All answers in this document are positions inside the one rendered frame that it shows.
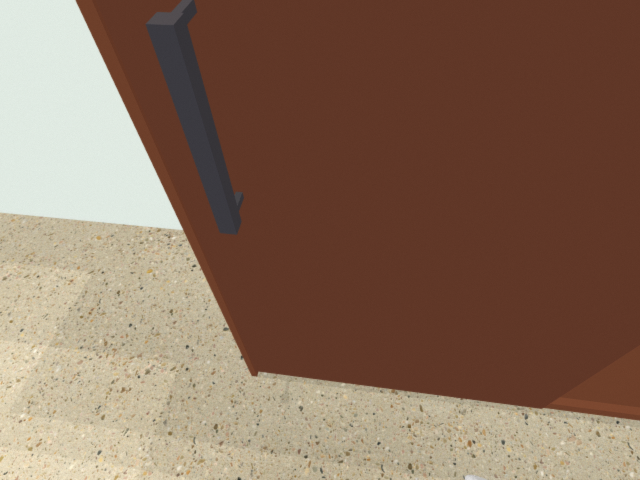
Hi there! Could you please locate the wardrobe door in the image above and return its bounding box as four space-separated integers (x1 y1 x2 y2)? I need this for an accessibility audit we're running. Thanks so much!
561 345 640 407
96 0 640 409

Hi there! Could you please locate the handle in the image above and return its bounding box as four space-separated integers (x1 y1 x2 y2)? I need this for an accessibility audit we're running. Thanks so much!
145 0 244 235

